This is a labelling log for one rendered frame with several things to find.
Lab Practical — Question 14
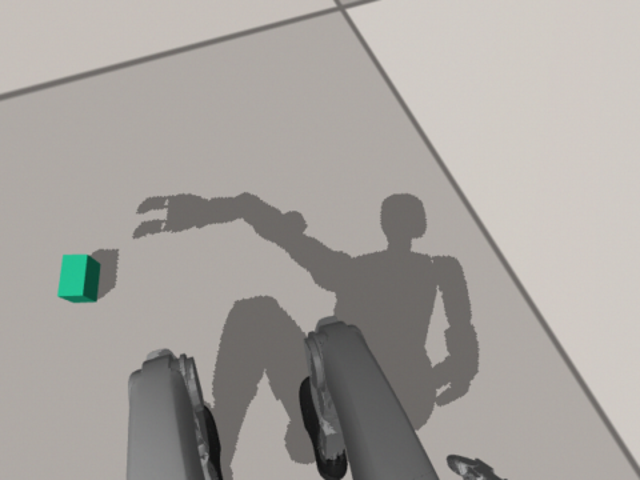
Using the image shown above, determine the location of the left robot foot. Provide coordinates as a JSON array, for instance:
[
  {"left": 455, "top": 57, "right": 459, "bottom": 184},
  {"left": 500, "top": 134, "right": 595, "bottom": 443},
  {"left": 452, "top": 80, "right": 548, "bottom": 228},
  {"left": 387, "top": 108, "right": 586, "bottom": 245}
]
[{"left": 202, "top": 405, "right": 223, "bottom": 480}]

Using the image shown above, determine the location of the small box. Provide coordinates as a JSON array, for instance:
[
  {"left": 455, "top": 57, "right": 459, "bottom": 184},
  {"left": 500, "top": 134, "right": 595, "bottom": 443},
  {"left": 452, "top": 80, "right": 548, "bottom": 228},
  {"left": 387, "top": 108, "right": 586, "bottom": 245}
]
[{"left": 58, "top": 254, "right": 101, "bottom": 303}]

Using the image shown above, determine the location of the right robot hand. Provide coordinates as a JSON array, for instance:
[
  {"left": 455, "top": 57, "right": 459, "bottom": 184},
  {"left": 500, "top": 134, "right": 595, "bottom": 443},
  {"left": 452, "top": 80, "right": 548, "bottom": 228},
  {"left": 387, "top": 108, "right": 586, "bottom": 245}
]
[{"left": 447, "top": 455, "right": 507, "bottom": 480}]

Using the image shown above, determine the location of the right robot foot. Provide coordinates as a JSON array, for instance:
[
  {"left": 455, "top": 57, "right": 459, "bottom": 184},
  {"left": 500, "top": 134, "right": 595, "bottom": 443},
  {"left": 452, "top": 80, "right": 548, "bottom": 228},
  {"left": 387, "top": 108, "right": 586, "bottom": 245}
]
[{"left": 299, "top": 376, "right": 347, "bottom": 480}]

